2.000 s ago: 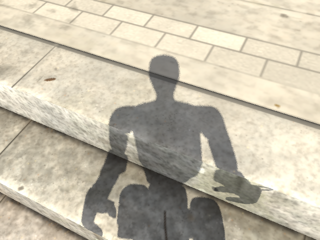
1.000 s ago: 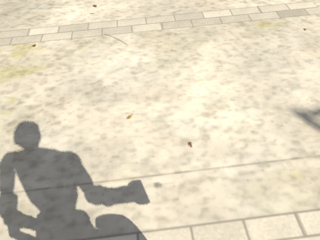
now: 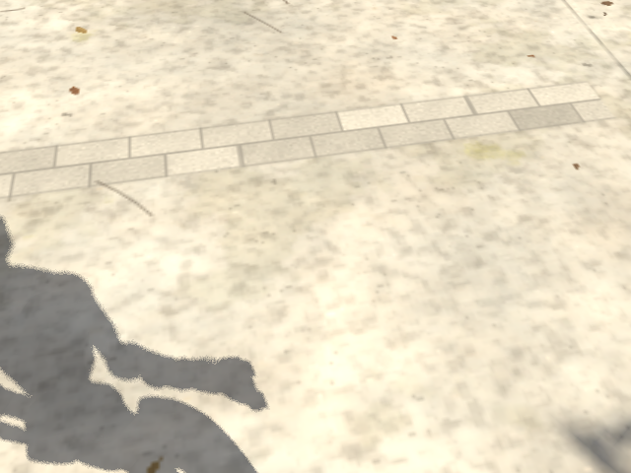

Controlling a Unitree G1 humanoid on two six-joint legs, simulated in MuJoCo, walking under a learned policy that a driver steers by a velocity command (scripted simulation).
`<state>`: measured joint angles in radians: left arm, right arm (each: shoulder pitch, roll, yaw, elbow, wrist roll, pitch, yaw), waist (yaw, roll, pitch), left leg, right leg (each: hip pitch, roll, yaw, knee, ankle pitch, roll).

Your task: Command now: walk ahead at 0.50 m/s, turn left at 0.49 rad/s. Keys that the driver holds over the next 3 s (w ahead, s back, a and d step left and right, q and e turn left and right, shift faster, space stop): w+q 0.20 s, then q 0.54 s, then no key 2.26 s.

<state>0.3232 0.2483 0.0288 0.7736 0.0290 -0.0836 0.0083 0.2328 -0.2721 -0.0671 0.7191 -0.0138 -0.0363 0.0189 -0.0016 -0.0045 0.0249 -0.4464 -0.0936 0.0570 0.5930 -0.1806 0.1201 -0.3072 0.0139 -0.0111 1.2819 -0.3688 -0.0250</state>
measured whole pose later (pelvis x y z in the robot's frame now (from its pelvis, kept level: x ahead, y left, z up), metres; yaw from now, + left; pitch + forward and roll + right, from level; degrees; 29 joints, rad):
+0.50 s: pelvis +0.26 -0.02 +0.01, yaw +18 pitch +1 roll +1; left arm 0.12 0.23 0.00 0.65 0.02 -0.06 0.03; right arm 0.34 -0.32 -0.08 0.73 -0.01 0.00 -0.01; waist -0.06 0.03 0.05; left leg -0.38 -0.13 -0.07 1.17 -0.53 0.03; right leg -0.45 -0.01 -0.03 0.57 -0.15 -0.02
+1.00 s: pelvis +0.28 +0.01 +0.02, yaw +31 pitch +0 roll -2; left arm 0.27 0.28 0.05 0.75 0.02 0.06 0.01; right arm 0.24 -0.23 -0.02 0.65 -0.02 0.03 -0.01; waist 0.01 -0.03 0.01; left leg -0.26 -0.03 -0.02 0.48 -0.22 0.06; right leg -0.45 -0.02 -0.04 0.93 -0.42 0.02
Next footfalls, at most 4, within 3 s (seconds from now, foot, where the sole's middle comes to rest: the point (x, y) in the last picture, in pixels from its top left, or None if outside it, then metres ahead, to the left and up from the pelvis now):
0.40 right None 0.42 -0.09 -0.76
0.84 left None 0.29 0.11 -0.76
1.18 right None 0.37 -0.07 -0.76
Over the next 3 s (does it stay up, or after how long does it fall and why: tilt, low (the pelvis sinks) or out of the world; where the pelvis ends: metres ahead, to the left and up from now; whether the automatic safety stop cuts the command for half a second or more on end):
stays up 0.31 -0.01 0.02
